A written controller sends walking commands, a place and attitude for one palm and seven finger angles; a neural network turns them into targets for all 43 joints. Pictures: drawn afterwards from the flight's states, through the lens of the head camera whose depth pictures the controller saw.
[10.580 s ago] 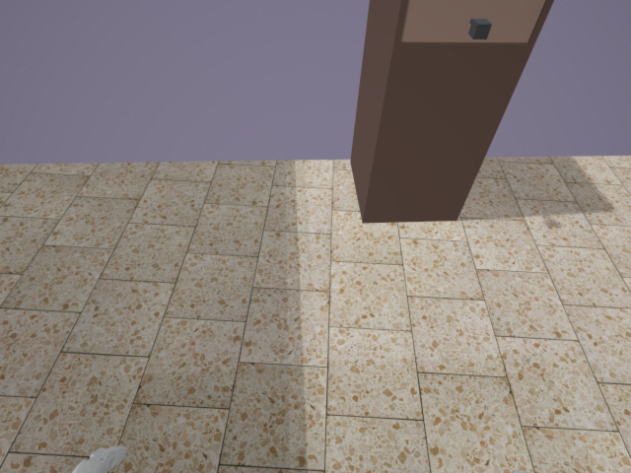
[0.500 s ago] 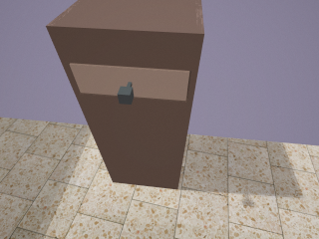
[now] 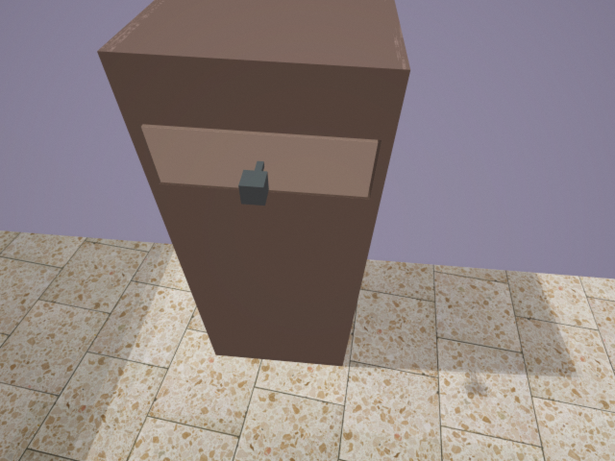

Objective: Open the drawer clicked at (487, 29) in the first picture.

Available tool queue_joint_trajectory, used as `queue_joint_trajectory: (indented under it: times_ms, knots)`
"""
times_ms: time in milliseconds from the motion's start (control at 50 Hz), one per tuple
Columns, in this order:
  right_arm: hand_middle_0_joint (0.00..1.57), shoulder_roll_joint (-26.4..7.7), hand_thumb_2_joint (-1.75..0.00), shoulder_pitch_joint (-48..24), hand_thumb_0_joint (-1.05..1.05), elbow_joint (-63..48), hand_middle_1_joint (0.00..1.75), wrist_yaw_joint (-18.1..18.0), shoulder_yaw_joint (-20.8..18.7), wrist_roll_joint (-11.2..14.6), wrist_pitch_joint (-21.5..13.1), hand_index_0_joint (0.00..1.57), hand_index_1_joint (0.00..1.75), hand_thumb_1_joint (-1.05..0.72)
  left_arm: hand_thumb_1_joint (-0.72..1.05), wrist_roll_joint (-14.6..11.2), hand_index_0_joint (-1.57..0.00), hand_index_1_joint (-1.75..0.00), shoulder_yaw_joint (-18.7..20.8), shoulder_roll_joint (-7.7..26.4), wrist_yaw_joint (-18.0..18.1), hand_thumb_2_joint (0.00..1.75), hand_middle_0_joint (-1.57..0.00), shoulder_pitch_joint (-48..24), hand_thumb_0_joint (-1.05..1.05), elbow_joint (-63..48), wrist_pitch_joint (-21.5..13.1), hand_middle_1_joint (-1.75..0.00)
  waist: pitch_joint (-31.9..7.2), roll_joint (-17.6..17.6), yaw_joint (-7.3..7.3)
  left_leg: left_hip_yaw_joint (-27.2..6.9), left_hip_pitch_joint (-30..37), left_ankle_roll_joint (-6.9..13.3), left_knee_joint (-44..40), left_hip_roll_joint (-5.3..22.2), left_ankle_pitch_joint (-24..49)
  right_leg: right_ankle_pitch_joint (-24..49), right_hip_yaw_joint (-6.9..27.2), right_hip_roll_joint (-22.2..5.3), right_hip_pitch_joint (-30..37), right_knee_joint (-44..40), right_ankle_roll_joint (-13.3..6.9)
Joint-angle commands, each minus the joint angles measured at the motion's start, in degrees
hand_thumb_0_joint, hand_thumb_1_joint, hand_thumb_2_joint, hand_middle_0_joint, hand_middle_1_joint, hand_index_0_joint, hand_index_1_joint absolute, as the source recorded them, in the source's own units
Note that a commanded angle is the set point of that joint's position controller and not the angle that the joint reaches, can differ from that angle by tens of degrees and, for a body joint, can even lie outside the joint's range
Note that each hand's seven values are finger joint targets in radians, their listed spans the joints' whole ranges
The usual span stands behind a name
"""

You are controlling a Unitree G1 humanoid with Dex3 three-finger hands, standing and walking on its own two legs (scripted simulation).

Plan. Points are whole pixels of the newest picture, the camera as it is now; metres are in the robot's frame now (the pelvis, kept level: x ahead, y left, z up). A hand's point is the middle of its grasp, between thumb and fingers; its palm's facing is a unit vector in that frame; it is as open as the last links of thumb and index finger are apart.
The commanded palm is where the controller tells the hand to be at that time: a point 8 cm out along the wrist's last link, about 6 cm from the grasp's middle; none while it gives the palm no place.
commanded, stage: come to a stop and stand still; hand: left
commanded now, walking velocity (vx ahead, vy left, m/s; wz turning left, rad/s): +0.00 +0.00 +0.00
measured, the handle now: (256, 179) +0.52 +0.12 +0.07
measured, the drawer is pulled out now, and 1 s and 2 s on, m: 0.00 0.00 0.00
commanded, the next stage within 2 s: look again from close up in 0.40 s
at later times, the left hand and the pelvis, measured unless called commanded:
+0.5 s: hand out of the picture -0.02 +0.16 -0.18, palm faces +0.04 -0.99 -0.13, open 7.4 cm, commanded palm none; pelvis +0.01 +0.02 +0.00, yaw +0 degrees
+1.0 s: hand out of the picture -0.02 +0.22 -0.19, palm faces +0.03 -0.99 -0.17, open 7.4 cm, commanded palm none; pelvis -0.02 +0.05 -0.01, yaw +0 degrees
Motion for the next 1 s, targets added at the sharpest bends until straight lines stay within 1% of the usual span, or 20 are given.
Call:
queue_joint_trajectory:
  times_ms: [0, 60, 240, 460, 480, 500, 520, 540, 560, 580, 600, 640, 680, 700, 780, 800, 840, 880, 920, 980]
  knots:
    - [0.2, -5.5, -0.9, 2.8, 0.0, -1.4, 0.3, -0.2, -0.8, 0.1, -1.3, 0.2, 0.3, -0.9, 0.9, 0.0, -0.2, -0.3, 0.4, 3.7, 0.3, 0.9, -0.2, 4.9, 0.0, -0.9, -0.6, -0.3, 2.8, 0.7, 0.75, -7.6, -1.5, 0.9, -4.8, 6.7, 2.9, 3.1, 7.9, -9.3, -2.3, -4.6, 1.1]
    - [0.2, -5.4, -0.9, 3.2, 0.0, -0.9, 0.3, -0.3, -0.8, 0.1, -1.4, 0.2, 0.3, -0.9, 0.9, -0.1, -0.2, -0.3, 0.2, 3.3, 0.4, 0.9, -0.2, 5.5, 0.0, -0.4, -0.6, -0.3, 2.7, -0.3, 0.7, -7.8, -1.0, 1.1, -4.7, 6.6, 3.5, 3.6, 7.8, -9.3, -2.5, -4.3, 1.2]
    - [0.2, -4.9, -0.9, 3.2, 0.0, -0.4, 0.3, -0.4, -0.9, 0.2, -1.5, 0.2, 0.3, -0.9, 0.9, 0.1, -0.2, -0.3, 0.1, 2.4, 0.6, 0.9, -0.2, 6.6, 0.0, 0.4, -0.7, -0.3, 3.5, 0.7, 0.42, -7.7, 0.2, 1.5, -4.5, 6.6, 5.3, 4.5, 7.7, -9.3, -4.0, -3.8, 1.3]
    - [0.2, -5.3, -0.9, 2.3, 0.0, -0.4, 0.3, -0.5, -1.0, 0.3, -1.7, 0.2, 0.3, -0.9, 0.9, 0.2, -0.2, -0.3, 0.1, 2.4, 0.7, 0.9, -0.2, 7.1, 0.0, 0.8, -0.7, -0.3, 3.4, 0.0, 0.28, -7.8, 1.5, 1.8, -4.4, 6.6, 6.6, 5.3, 7.6, -9.6, -4.2, -3.9, 1.6]
    - [0.2, -7.4, -0.9, -4.5, 0.0, -5.1, 0.3, 0.7, -1.0, 0.7, -2.1, 0.2, 0.3, -0.9, 0.9, 1.4, -0.2, -0.3, -0.2, 4.4, 2.6, 0.9, -0.2, 9.2, 0.0, 1.6, -2.6, -0.3, 6.9, 0.8, 2.01, -5.5, -3.5, 0.1, 8.7, 5.9, 10.3, 25.4, 10.6, -11.9, -7.6, -3.5, 3.8]
    - [0.2, -6.2, -0.9, -3.1, 0.0, -7.1, 0.3, 0.8, -1.0, 0.6, -1.8, 0.2, 0.3, -0.9, 0.9, 1.2, -0.2, -0.3, 0.4, 6.7, 2.5, 0.9, -0.2, 7.9, 0.0, 0.4, -2.9, -0.3, 4.7, 2.5, -1.3, -4.8, -1.6, -0.5, 7.6, 4.8, 7.8, 38.8, 10.2, -14.3, -5.4, -0.9, 2.7]
    - [0.2, -3.8, -0.9, 0.8, 0.0, -6.0, 0.3, 0.4, -1.0, 0.2, -1.8, 0.2, 0.3, -0.9, 0.9, 0.6, -0.2, -0.3, 0.3, 6.0, 2.2, 0.9, -0.2, 7.8, 0.0, -0.8, -2.7, -0.3, -0.5, 1.9, -1.57, -4.8, 0.2, 0.7, 5.9, 4.1, 5.1, 41.8, 9.8, -14.0, -1.1, 2.8, 1.6]
    - [0.2, -4.8, -0.9, 2.7, 0.0, -5.7, 0.3, 0.2, -1.3, 0.1, -1.9, 0.2, 0.3, -0.9, 0.9, 0.2, -0.2, -0.3, 0.0, 5.1, 2.0, 0.9, -0.2, 7.5, 0.0, -0.8, -2.8, -0.3, -6.6, -0.2, -1.84, -5.4, 1.1, 1.4, 6.2, 4.7, 7.7, 39.5, 8.4, -13.1, 2.2, 4.5, 0.7]
    - [0.2, -5.7, -0.9, 2.4, 0.0, -5.8, 0.3, 0.0, -1.5, 0.3, -1.7, 0.2, 0.3, -0.9, 0.9, -0.1, -0.2, -0.3, 0.0, 4.5, 2.0, 0.9, -0.2, 6.8, 0.0, -1.1, -2.5, -0.3, -8.8, -1.7, -1.69, -6.0, 1.9, 1.7, 6.1, 5.3, 9.2, 33.4, 7.6, -12.2, 3.0, 4.5, 0.4]
    - [0.2, -6.2, -0.9, 1.2, 0.0, -6.2, 0.3, 0.0, -1.6, 0.4, -1.5, 0.2, 0.3, -0.9, 0.9, -0.2, -0.2, -0.3, 0.0, 4.3, 1.8, 0.9, -0.2, 6.3, 0.0, -1.7, -2.1, -0.3, -8.1, -1.3, -1.31, -6.3, 1.9, 1.8, 5.5, 5.5, 8.8, 26.9, 7.6, -11.7, 2.0, 4.0, 0.4]
    - [0.2, -6.3, -0.9, 0.5, 0.0, -6.3, 0.3, 0.0, -1.7, 0.3, -1.3, 0.2, 0.3, -0.9, 0.9, 0.0, -0.2, -0.3, -0.1, 4.2, 1.7, 0.9, -0.2, 5.6, 0.0, -2.0, -1.7, -0.3, -4.3, -0.8, -1.08, -6.5, 1.0, 1.9, 4.7, 5.8, 8.9, 21.7, 7.3, -10.9, -0.7, 3.4, 0.4]
    - [0.2, -6.8, -0.9, -0.3, 0.0, -6.6, 0.3, 0.2, -1.7, 0.1, -0.9, 0.2, 0.3, -0.9, 0.9, 0.1, -0.2, -0.3, -0.1, 3.9, 1.5, 0.9, -0.2, 5.2, 0.0, -2.1, -0.9, -0.3, 1.7, 1.1, -0.54, -7.9, -1.9, 2.2, 2.6, 6.0, 5.1, 8.9, 7.3, -9.8, -4.6, 1.9, 0.4]
    - [0.2, -7.1, -0.9, -0.7, 0.0, -6.9, 0.3, 0.4, -1.8, 0.1, -0.5, 0.2, 0.3, -0.9, 0.9, 0.3, -0.2, -0.3, -0.1, 4.1, 1.2, 0.9, -0.2, 5.1, 0.0, -2.3, -0.5, -0.3, 5.6, 1.4, -0.47, -8.8, -4.5, 2.2, 0.3, 5.7, -1.0, 0.8, 7.8, -9.0, -7.3, 0.5, 0.3]
    - [0.2, -7.0, -0.9, -0.5, 0.0, -6.9, 0.3, 0.5, -1.8, 0.0, -0.6, 0.2, 0.3, -0.9, 0.9, 0.5, -0.2, -0.3, 0.0, 4.3, 1.2, 0.9, -0.2, 5.2, 0.0, -2.2, -0.6, -0.3, 6.0, 1.1, -0.3, -9.1, -4.7, 2.4, -0.1, 5.9, -0.8, 0.7, 7.4, -8.9, -7.4, 0.6, 0.3]
    - [0.2, -8.2, -0.9, -0.4, 0.0, -7.3, 0.3, 0.7, -2.1, -0.1, -0.4, 0.2, 0.3, -0.9, 0.9, 0.5, -0.2, -0.3, 0.1, 4.5, 0.9, 0.9, -0.2, 4.8, 0.0, -3.1, 0.0, -0.3, 7.0, -0.2, -0.17, -11.4, -7.3, 2.7, -4.2, 6.0, -10.2, -4.7, 6.9, -8.0, -7.9, 0.9, 0.7]
    - [0.2, -8.3, -0.9, -0.3, 0.0, -7.2, 0.3, 0.7, -2.1, -0.1, -0.6, 0.2, 0.3, -0.9, 0.9, 0.7, -0.2, -0.3, 0.2, 4.7, 0.9, 0.9, -0.2, 5.0, 0.0, -3.2, 0.0, -0.3, 6.2, 0.5, 0.05, -11.7, -7.0, 2.9, -4.5, 6.4, -9.1, -2.8, 6.5, -8.0, -6.9, 1.5, 0.9]
    - [0.2, -8.7, -0.9, -0.4, 0.0, -7.4, 0.3, 0.7, -2.2, -0.1, -0.7, 0.2, 0.3, -0.9, 0.9, 0.6, -0.2, -0.3, 0.3, 4.8, 0.8, 0.9, -0.2, 5.2, 0.0, -3.5, 0.2, -0.3, 4.8, -0.1, 0.27, -12.6, -7.1, 3.0, -5.7, 6.7, -10.7, -2.6, 6.2, -8.0, -5.8, 1.8, 1.1]
    - [0.2, -8.9, -0.9, -0.6, 0.0, -7.3, 0.3, 0.7, -2.2, -0.1, -0.7, 0.2, 0.3, -0.9, 0.9, 0.6, -0.2, -0.3, 0.3, 4.6, 0.8, 0.9, -0.2, 5.3, 0.0, -3.7, 0.1, -0.3, 4.8, -1.2, 0.28, -12.6, -6.9, 3.0, -6.2, 6.7, -11.4, -2.9, 6.3, -8.1, -6.1, 1.3, 1.2]
    - [0.2, -8.9, -0.9, -0.5, 0.0, -7.1, 0.3, 0.7, -2.2, 0.0, -0.8, 0.2, 0.3, -0.9, 0.9, 0.6, -0.2, -0.3, 0.3, 4.8, 0.7, 0.9, -0.2, 5.6, 0.0, -3.8, 0.2, -0.3, 4.4, 0.1, 0.44, -12.6, -6.7, 3.0, -6.7, 6.8, -11.5, -2.3, 6.0, -8.2, -5.7, 1.4, 1.4]
    - [0.2, -8.7, -0.9, -0.6, 0.0, -6.7, 0.3, 0.8, -2.2, 0.1, -0.8, 0.2, 0.3, -0.9, 0.9, 0.6, -0.2, -0.3, 0.3, 4.7, 0.6, 0.9, -0.2, 5.9, 0.0, -3.5, 0.2, -0.3, 3.8, -0.1, 0.47, -12.4, -6.2, 2.9, -7.0, 6.7, -11.7, -1.9, 6.1, -8.4, -5.6, 0.7, 1.5]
